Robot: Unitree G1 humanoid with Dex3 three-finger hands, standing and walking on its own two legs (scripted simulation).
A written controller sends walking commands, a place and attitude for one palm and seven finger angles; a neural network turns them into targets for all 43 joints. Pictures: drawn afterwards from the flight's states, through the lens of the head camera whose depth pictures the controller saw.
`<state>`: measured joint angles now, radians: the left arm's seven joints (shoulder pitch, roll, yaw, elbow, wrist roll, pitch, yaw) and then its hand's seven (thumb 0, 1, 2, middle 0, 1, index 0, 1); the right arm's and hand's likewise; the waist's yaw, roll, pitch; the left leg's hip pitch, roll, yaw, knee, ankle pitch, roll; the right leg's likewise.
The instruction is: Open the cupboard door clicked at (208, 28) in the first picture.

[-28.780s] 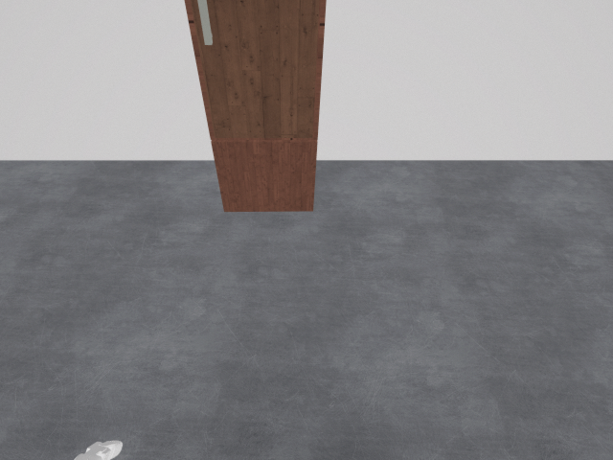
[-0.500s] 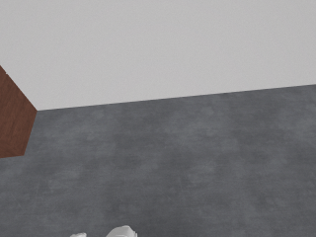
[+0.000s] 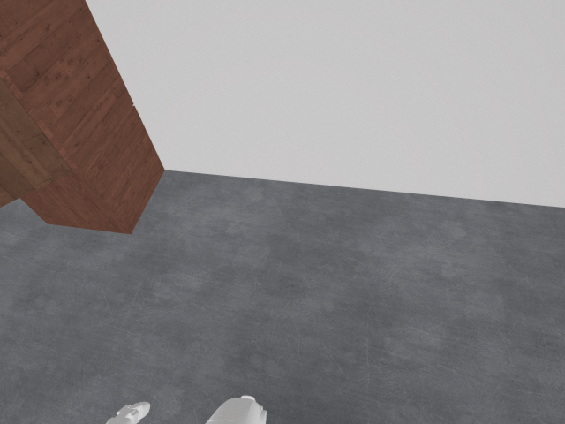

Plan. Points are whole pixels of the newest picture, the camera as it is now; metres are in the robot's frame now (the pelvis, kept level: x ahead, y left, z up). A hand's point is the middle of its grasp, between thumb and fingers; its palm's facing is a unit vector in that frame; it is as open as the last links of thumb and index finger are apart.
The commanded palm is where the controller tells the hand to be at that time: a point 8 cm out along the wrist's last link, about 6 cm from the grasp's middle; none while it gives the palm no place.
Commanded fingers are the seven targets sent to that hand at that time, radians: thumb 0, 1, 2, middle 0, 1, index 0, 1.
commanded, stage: turn to face it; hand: left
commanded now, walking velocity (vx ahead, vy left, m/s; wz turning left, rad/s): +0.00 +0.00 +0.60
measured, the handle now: out of the picture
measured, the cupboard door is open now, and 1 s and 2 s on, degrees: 49 49 49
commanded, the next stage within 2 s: take the last steps up to it in 0.98 s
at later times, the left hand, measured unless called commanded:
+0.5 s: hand out of the picture +0.02 +0.24 -0.16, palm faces +0.33 -0.91 -0.25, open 7.4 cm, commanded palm none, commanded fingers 0.00 0.90 0.90 -0.20 -0.30 -0.20 -0.30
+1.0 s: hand out of the picture -0.04 +0.17 -0.18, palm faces +0.56 -0.80 -0.19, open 7.4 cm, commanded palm none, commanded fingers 0.00 0.90 0.90 -0.20 -0.30 -0.20 -0.30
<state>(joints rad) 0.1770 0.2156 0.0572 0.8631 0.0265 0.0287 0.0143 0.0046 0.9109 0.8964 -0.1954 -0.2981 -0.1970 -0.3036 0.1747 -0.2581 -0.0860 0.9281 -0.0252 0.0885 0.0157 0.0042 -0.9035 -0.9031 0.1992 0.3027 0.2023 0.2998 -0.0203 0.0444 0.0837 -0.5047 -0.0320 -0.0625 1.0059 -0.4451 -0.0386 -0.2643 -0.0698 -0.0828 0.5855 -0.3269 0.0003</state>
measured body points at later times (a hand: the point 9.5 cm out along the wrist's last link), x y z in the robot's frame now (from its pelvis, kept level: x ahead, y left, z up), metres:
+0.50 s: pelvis +0.01 +0.01 +0.00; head +0.04 +0.04 +0.45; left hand +0.00 +0.29 -0.14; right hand +0.18 -0.21 -0.12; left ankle +0.00 +0.12 -0.73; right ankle +0.05 -0.16 -0.67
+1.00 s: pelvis +0.02 -0.01 -0.01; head +0.05 +0.02 +0.44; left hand -0.07 +0.21 -0.16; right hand +0.25 -0.18 -0.14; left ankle -0.02 +0.09 -0.74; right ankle +0.07 -0.15 -0.73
